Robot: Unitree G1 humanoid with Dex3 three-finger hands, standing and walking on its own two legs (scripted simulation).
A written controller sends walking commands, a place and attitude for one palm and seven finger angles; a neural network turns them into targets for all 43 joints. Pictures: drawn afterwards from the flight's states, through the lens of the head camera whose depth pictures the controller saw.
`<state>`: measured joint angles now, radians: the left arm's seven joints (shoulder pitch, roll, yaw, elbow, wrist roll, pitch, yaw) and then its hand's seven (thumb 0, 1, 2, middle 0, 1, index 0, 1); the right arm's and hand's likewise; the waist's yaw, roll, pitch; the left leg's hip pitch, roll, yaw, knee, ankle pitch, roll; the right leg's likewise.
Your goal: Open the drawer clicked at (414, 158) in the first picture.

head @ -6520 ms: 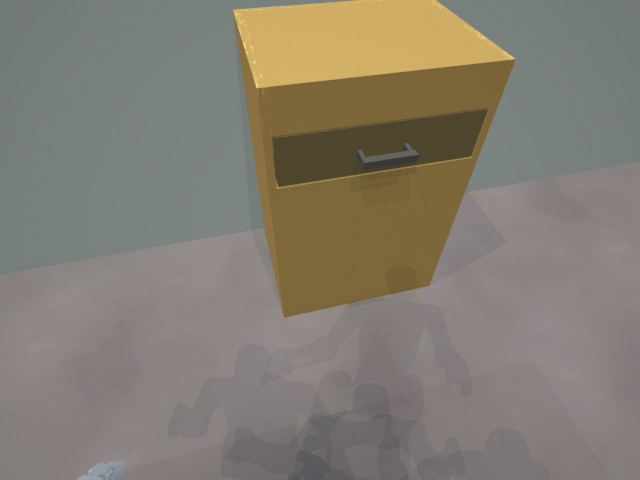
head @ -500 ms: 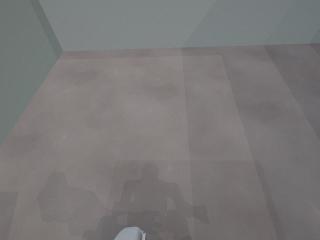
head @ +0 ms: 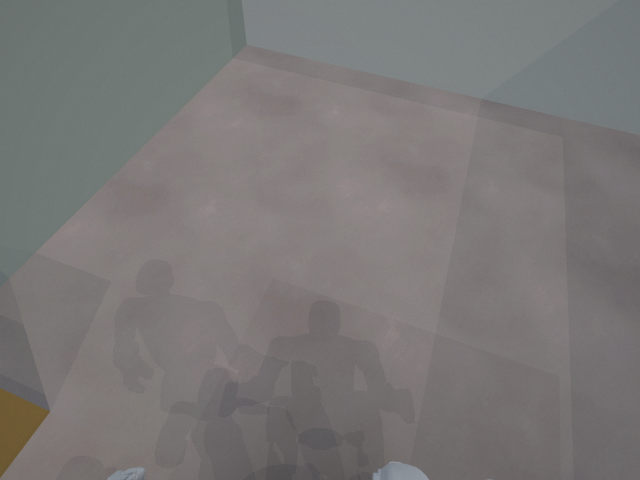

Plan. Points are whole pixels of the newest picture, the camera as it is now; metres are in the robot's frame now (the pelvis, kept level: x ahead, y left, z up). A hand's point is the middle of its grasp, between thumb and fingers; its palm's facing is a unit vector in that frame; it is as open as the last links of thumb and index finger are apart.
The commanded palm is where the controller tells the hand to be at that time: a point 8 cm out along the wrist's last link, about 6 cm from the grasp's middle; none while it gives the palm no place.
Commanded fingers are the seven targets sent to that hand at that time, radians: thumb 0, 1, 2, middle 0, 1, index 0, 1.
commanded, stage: turn to face it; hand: left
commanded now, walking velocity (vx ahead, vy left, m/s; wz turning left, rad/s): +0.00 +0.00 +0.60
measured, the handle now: out of the picture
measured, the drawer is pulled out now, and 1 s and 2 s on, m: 0.00 0.00 0.00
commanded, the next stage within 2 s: take the last steps up to it in 1.94 s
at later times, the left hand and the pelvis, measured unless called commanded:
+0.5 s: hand out of the picture +0.01 +0.17 -0.15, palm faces +0.31 -0.91 -0.28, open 7.4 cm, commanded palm none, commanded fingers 0.00 0.90 0.90 -0.20 -0.30 -0.20 -0.30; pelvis +0.00 -0.04 +0.00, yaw +19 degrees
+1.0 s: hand out of the picture -0.03 +0.23 -0.15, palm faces +0.59 -0.76 -0.28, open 7.4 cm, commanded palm none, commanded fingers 0.00 0.90 0.90 -0.20 -0.30 -0.20 -0.30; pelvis +0.00 -0.01 +0.00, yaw +36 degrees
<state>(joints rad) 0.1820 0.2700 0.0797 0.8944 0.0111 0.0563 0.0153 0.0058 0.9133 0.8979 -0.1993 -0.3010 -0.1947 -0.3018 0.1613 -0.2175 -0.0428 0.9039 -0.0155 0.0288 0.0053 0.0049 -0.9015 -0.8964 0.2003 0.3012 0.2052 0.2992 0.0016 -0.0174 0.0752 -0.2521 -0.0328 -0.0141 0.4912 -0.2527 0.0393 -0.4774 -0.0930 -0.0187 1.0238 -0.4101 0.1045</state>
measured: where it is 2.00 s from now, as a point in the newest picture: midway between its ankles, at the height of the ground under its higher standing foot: outside the picture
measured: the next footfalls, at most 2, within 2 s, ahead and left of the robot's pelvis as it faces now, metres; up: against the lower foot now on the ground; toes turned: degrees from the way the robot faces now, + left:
right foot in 0.18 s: +0.05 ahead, -0.14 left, +0.00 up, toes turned +5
left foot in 0.62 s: -0.01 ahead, +0.11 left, +0.00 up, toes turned +30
